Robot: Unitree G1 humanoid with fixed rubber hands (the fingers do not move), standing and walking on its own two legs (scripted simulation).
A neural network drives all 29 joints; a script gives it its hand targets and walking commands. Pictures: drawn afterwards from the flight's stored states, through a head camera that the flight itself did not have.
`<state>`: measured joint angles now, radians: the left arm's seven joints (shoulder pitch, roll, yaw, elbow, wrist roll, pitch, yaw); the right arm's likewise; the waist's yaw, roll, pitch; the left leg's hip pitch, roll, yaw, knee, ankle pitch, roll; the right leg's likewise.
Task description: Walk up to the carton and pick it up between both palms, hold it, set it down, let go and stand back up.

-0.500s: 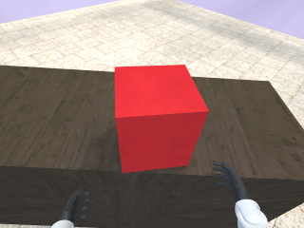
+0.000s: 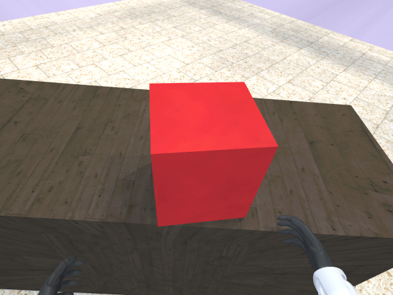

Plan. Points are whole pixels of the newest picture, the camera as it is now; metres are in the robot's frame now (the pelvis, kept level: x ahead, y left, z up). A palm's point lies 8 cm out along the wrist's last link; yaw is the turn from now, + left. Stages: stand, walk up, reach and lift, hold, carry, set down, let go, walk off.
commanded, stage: stand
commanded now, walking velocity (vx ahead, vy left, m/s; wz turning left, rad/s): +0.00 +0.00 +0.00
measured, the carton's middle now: (200, 155) +0.38 +0.01 +0.08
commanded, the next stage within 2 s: none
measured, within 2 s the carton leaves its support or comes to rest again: neither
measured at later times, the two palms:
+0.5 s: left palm out of the picture +0.12 +0.29 -0.08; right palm (315, 255) +0.20 -0.22 +0.01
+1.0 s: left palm out of the picture +0.11 +0.29 -0.08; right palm (315, 255) +0.20 -0.22 +0.01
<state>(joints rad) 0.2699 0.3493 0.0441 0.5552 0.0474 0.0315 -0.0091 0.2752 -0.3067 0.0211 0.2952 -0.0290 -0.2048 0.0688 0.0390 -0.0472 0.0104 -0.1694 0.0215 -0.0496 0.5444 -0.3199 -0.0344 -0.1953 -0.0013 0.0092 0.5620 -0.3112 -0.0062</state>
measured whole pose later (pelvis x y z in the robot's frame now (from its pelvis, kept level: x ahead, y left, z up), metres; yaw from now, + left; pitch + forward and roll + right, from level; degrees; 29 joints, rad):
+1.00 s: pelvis +0.00 +0.00 +0.00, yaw +0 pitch -3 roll +0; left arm 0.27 0.35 0.04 0.60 0.03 0.02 -0.01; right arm 0.28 -0.33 0.03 0.28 -0.03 -0.21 0.06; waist 0.04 -0.05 0.03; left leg -0.17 0.02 -0.05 0.55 -0.32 -0.03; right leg -0.20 0.00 0.01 0.56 -0.31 -0.01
